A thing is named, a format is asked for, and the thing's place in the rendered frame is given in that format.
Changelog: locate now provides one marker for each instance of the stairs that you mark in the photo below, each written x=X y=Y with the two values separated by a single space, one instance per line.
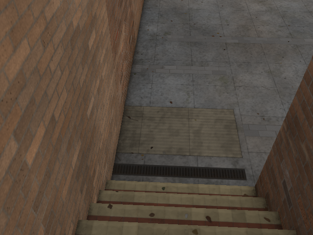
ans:
x=165 y=208

